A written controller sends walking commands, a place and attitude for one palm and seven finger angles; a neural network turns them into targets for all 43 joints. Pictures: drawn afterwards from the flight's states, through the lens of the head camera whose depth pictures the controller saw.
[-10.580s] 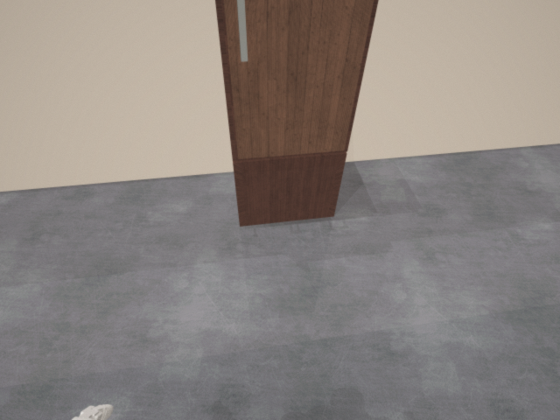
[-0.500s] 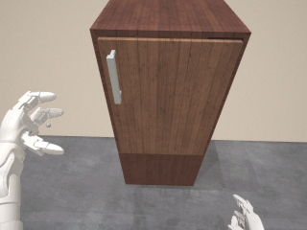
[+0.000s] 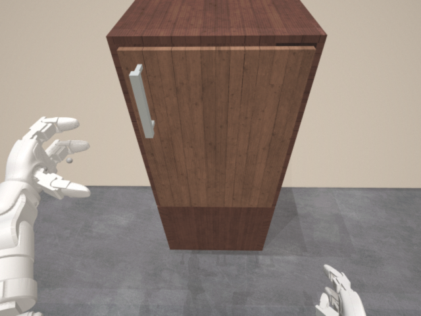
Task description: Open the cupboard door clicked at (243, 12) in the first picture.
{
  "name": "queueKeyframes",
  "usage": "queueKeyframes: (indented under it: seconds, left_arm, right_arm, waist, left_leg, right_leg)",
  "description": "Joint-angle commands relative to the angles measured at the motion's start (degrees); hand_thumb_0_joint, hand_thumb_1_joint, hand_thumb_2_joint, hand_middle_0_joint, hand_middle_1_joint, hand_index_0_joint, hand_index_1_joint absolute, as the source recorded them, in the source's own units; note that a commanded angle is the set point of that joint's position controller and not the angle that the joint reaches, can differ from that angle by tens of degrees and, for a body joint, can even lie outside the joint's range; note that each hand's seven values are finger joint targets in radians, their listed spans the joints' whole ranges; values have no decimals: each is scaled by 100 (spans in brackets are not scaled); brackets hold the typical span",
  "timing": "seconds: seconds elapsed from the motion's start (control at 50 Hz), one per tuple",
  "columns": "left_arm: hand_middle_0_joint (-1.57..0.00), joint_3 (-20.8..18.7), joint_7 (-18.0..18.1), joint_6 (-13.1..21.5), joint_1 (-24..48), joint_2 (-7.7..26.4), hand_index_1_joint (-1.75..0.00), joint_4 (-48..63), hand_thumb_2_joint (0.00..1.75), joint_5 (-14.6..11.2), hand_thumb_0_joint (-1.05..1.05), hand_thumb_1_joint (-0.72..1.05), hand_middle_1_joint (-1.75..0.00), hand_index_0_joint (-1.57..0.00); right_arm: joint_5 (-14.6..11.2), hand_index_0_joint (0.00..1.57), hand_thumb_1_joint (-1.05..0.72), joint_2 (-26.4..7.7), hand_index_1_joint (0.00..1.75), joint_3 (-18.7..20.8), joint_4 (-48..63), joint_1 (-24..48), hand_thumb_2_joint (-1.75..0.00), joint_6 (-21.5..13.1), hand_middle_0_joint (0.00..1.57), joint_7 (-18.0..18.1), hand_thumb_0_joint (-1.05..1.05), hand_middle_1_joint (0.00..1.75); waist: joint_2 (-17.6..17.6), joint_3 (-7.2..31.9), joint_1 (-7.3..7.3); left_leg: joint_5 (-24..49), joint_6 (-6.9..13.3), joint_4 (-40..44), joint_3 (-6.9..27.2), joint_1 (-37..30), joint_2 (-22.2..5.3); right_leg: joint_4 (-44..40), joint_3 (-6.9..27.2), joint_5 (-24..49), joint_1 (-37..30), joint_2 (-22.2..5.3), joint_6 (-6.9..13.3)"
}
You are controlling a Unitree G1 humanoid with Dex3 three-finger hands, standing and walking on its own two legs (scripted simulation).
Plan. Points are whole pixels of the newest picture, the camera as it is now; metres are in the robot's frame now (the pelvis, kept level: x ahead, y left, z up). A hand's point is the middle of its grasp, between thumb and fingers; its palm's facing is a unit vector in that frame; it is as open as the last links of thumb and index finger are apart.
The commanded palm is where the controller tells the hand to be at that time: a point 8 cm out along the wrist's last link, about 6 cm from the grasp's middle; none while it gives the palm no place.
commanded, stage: move the hooked fingers beside the handle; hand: left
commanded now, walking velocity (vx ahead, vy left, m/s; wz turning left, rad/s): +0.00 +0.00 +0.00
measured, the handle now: (144, 103) +0.53 +0.20 +0.14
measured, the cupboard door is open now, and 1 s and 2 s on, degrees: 0 0 0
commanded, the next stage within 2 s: none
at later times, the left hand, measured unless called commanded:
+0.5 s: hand (86, 140) +0.38 +0.28 +0.15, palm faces +0.10 -1.00 -0.01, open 14.0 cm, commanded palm +0.36 +0.32 +0.15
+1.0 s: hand (105, 121) +0.45 +0.26 +0.15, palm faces +0.08 -1.00 +0.00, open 14.0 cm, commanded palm +0.42 +0.31 +0.15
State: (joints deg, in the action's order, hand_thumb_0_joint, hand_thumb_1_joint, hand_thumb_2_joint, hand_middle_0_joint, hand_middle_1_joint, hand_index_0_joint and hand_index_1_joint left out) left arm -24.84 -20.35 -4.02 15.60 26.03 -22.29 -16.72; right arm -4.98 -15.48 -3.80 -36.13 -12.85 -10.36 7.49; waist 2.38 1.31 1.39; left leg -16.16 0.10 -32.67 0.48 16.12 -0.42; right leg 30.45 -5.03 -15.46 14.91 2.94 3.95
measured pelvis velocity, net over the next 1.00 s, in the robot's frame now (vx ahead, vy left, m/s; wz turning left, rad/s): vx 0.02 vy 0.04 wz -0.03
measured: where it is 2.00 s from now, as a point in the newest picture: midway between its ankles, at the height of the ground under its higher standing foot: outside the picture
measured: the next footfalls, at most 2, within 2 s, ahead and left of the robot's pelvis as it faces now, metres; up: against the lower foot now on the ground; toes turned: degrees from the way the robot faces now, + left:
none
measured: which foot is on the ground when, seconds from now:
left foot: down 0.00-1.00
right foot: down 0.00-1.00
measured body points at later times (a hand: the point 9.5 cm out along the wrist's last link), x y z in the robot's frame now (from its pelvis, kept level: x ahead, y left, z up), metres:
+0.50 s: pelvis +0.02 +0.02 +0.00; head +0.02 +0.02 +0.45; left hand +0.37 +0.33 +0.16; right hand +0.14 -0.23 -0.09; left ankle +0.01 +0.12 -0.73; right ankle +0.01 -0.07 -0.73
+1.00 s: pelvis +0.02 +0.04 +0.00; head +0.05 +0.04 +0.45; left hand +0.44 +0.32 +0.15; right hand +0.11 -0.22 -0.11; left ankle +0.01 +0.12 -0.73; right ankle +0.01 -0.07 -0.73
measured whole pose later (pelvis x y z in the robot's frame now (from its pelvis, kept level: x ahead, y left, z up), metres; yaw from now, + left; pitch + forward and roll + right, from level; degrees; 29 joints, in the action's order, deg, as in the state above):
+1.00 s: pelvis +0.02 +0.04 +0.00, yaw -1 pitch +5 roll -1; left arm -20.9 -14.7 2.1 35.8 25.8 -43.9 -11.0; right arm -3.7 -15.2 -3.1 -36.9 -18.8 -4.9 5.2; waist 1.1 3.0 -2.4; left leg -17.4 2.8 -32.6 -1.8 20.5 1.4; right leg 30.6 -2.6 -16.1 19.8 1.2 1.3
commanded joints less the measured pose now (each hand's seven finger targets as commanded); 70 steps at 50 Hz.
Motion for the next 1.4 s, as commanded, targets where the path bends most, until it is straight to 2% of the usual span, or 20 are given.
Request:
queueKeyframes:
  seconds: [0.0, 0.1, 0.18, 0.2, 0.28, 0.4, 0.46, 0.54, 0.66, 0.72, 0.78, 0.82, 0.9, 1.04, 1.06, 1.1, 1.2, 1.26, 1.32, 1.38]
  left_arm:
    - [-30, -258, -45, 526, 2592, 1753, -120, 847, 30, -90, 0, -50, -120, -30]
    - [-30, -351, -73, 517, 2527, 1909, -120, 184, 30, -45, 0, -50, -120, -30]
    - [-30, -436, 9, 644, 2530, 1928, -120, 362, 30, 3, 0, -50, -120, -30]
    - [-30, -414, 43, 669, 2461, 1888, -120, 430, 30, -20, 0, -50, -120, -30]
    - [-30, -437, 161, 782, 2392, 1743, -120, 760, 30, 27, 0, -50, -120, -30]
    - [-30, -217, 247, 619, 2653, 1559, -120, 802, 30, 94, 0, -50, -120, -30]
    - [-30, -30, 268, 609, 2934, 1368, -120, 932, 30, 143, 0, -50, -120, -30]
    - [-30, 144, 317, 619, 3330, 1279, -120, 479, 30, 176, 0, -50, -120, -30]
    - [-30, 324, 430, 721, 4047, 1240, -120, 91, 30, 325, 0, -50, -120, -30]
    - [-30, 200, 494, 832, 4110, 1378, -120, -193, 30, 352, 0, -50, -120, -30]
    - [-30, 306, 513, 908, 4233, 1235, -120, -329, 30, 385, 0, -50, -120, -30]
    - [-30, 153, 542, 917, 4017, 1383, -120, -533, 30, 407, 0, -50, -120, -30]
    - [-30, 197, 553, 937, 4328, 1456, -120, -921, 30, 468, 0, -50, -120, -30]
    - [-30, -100, 517, 1303, 4680, 1835, -120, -980, 30, 490, 0, -50, -120, -30]
    - [-30, 42, 476, 1328, 4823, 1703, -120, -1082, 30, 486, 0, -50, -120, -30]
    - [-30, -97, 438, 1361, 4981, 1959, -120, -1549, 30, 513, 0, -50, -120, -30]
    - [-30, -42, 318, 1482, 5382, 2116, -120, -2176, 30, 626, 0, -50, -120, -30]
    - [-30, 267, 250, 1667, 5786, 1830, -120, -2201, 30, 630, 0, -50, -120, -30]
    - [-30, -32, 248, 1788, 5844, 2161, -120, -2500, 30, 542, 0, -50, -120, -30]
    - [-30, -143, 225, 1690, 5720, 2347, -120, -3149, 30, 595, 0, -50, -120, -30]
  right_arm:
    - [-18, 20, -90, -662, 30, 258, 811, 472, -90, -301, 20, 35, 0, 30]
    - [-25, 20, -90, -733, 30, 278, 828, 295, -90, -251, 20, -1, 0, 30]
    - [-5, 20, -90, -733, 30, 306, 907, 179, -90, -250, 20, -59, 0, 30]
    - [3, 20, -90, -732, 30, 314, 939, 151, -90, -228, 20, -77, 0, 30]
    - [28, 20, -90, -716, 30, 345, 969, 96, -90, -231, 20, -113, 0, 30]
    - [31, 20, -90, -749, 30, 365, 911, -6, -90, -147, 20, -99, 0, 30]
    - [37, 20, -90, -728, 30, 361, 898, -25, -90, -134, 20, -89, 0, 30]
    - [32, 20, -90, -760, 30, 351, 746, -111, -90, -76, 20, -51, 0, 30]
    - [75, 20, -90, -768, 30, 340, 658, -218, -90, 5, 20, -54, 0, 30]
    - [101, 20, -90, -802, 30, 355, 628, -308, -90, 61, 20, -81, 0, 30]
    - [109, 20, -90, -793, 30, 369, 610, -374, -90, 102, 20, -134, 0, 30]
    - [122, 20, -90, -827, 30, 401, 609, -459, -90, 168, 20, -165, 0, 30]
    - [120, 20, -90, -869, 30, 398, 576, -540, -90, 307, 20, -182, 0, 30]
    - [158, 20, -90, -913, 30, 466, 538, -766, -90, 406, 20, -197, 0, 30]
    - [150, 20, -90, -905, 30, 449, 510, -763, -90, 415, 20, -191, 0, 30]
    - [148, 20, -90, -948, 30, 450, 422, -853, -90, 456, 20, -172, 0, 30]
    - [150, 20, -90, -992, 30, 462, 347, -1016, -90, 506, 20, -173, 0, 30]
    - [172, 20, -90, -982, 30, 456, 316, -1082, -90, 499, 20, -192, 0, 30]
    - [192, 20, -90, -1041, 30, 476, 257, -1206, -90, 542, 20, -192, 0, 30]
    - [178, 20, -90, -1084, 30, 458, 253, -1268, -90, 591, 20, -191, 0, 30]
  waist:
    - [142, 1077, -173]
    - [-110, 1242, -93]
    - [125, 1574, -9]
    - [-122, 1650, 15]
    - [211, 1694, 43]
    - [45, 1515, -82]
    - [336, 1599, -143]
    - [115, 1292, -299]
    - [412, 1653, -339]
    - [103, 1814, -316]
    - [355, 1955, -305]
    - [192, 1992, -250]
    - [41, 1654, -339]
    - [117, 2152, -356]
    - [216, 2049, -436]
    - [5, 1763, -493]
    - [202, 1772, -569]
    - [506, 1981, -671]
    - [17, 2126, -681]
    - [-246, 1832, -699]
  left_leg:
    - [460, 221, 268, 30, 31, 103]
    - [645, 232, 279, 44, 165, 104]
    - [983, 247, 338, 34, -89, 112]
    - [1072, 257, 331, 35, -76, 101]
    - [1423, 250, 387, 32, -373, 92]
    - [1429, 249, 437, 63, -487, 51]
    - [1581, 215, 436, 116, -703, 49]
    - [1331, 195, 472, 207, -635, 17]
    - [1533, 120, 413, 316, -877, 22]
    - [1805, 115, 366, 332, -847, -6]
    - [2219, 41, 298, 362, -1028, -20]
    - [2389, 50, 282, 344, -965, -49]
    - [2038, 105, 321, 266, -590, -32]
    - [2199, 145, 220, 216, -702, -32]
    - [2078, 160, 206, 181, -684, -16]
    - [1717, 203, 216, 151, -368, -11]
    - [1399, 238, 140, 138, -165, 24]
    - [1423, 205, 69, 187, -360, 22]
    - [1403, 244, 3, 180, -146, 12]
    - [1000, 289, -1, 88, 402, 41]
  right_leg:
    - [-688, 990, 438, -372, -496, -382]
    - [-528, 858, 803, -448, -451, -364]
    - [-346, 651, 1342, -489, -368, -307]
    - [-312, 641, 1450, -613, -359, -315]
    - [-228, 510, 1772, -458, -278, -259]
    - [-296, 437, 1614, -256, -253, -241]
    - [-290, 394, 1623, -86, -230, -218]
    - [-351, 343, 1307, 195, -197, -206]
    - [-301, 336, 1282, 314, -223, -165]
    - [-243, 329, 1511, 181, -214, -169]
    - [-184, 314, 1655, 257, -215, -160]
    - [-168, 319, 1742, 214, -205, -179]
    - [-184, 323, 1673, 196, -217, -177]
    - [-106, 404, 1915, 55, -177, -195]
    - [-129, 418, 1872, 149, -179, -204]
    - [-161, 421, 1696, 185, -188, -212]
    - [-126, 458, 1518, 357, -209, -209]
    - [-86, 453, 1427, 587, -185, -209]
    - [-40, 472, 1543, 432, -165, -249]
    - [-48, 537, 1434, 397, -201, -297]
